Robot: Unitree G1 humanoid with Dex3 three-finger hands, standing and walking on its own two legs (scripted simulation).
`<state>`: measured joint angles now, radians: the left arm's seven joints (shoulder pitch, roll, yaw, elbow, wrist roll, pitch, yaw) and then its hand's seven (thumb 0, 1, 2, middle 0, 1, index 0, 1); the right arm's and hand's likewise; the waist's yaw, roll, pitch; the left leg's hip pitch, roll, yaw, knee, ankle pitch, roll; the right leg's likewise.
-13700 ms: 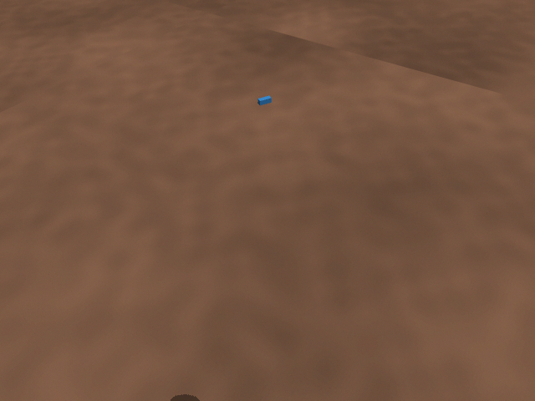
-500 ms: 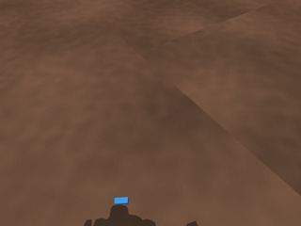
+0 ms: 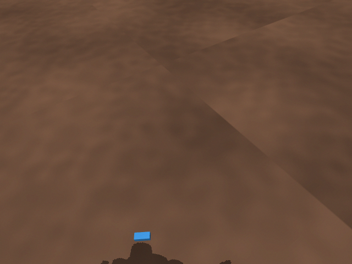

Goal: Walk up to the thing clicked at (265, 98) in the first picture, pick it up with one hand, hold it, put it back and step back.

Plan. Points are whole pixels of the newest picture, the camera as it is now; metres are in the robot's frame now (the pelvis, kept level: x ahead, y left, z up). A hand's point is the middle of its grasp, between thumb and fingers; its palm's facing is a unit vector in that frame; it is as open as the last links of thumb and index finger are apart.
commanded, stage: walk up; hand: left
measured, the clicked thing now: (142, 236) +0.39 +0.26 -0.77
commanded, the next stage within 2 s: none
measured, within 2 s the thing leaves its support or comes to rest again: neither
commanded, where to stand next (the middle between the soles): +0.03 +0.01 m, yaw +4 degrees
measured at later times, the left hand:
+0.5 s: hand out of the picture +0.07 +0.33 -0.18, palm faces -0.03 -0.92 -0.39, open 7.4 cm
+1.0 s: hand out of the picture +0.02 +0.27 -0.16, palm faces -0.04 -0.91 -0.41, open 7.4 cm
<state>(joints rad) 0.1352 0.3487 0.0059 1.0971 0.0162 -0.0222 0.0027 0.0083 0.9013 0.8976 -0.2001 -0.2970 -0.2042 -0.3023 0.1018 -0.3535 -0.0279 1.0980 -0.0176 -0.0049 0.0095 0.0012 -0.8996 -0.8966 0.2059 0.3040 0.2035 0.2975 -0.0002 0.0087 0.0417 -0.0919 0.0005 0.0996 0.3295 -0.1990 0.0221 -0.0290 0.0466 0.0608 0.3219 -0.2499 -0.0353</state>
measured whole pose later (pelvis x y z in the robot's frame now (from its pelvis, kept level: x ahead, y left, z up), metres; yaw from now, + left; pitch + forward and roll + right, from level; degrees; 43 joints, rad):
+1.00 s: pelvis -0.06 +0.01 -0.03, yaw -1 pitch -3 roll +0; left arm 0.23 0.33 0.06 0.86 0.05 0.01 -0.02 0.01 0.90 0.90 -0.20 -0.30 -0.21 -0.30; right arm 0.22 -0.44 -0.08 0.85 -0.02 0.05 0.00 0.00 -0.90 -0.90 0.21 0.30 0.20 0.30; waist 0.01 0.07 0.13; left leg -0.53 -0.09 -0.14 1.19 -0.42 -0.01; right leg -0.30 -0.03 0.04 0.73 -0.40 0.00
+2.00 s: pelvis -0.06 +0.02 -0.04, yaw +7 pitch -2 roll +1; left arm 0.21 0.42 0.07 0.87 0.03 0.01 0.03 0.01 0.90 0.90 -0.21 -0.30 -0.21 -0.30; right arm 0.28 -0.42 -0.07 0.87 -0.06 0.04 0.06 0.00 -0.90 -0.90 0.21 0.30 0.21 0.30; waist 0.01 0.02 0.08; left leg -0.30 -0.04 0.02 0.76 -0.43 0.05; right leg -0.50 -0.06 0.03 0.77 -0.34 0.00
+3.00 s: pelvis -0.12 +0.01 -0.03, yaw +3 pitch -2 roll -1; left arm 0.26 0.45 0.08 0.94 0.02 0.04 0.00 0.01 0.90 0.90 -0.20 -0.30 -0.20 -0.30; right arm 0.24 -0.38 -0.06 0.87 -0.05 0.01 0.01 0.00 -0.90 -0.90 0.21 0.30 0.21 0.30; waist 0.00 -0.03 0.12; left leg -0.36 0.03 0.03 0.69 -0.31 0.03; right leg -0.43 0.06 0.08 1.02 -0.49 0.01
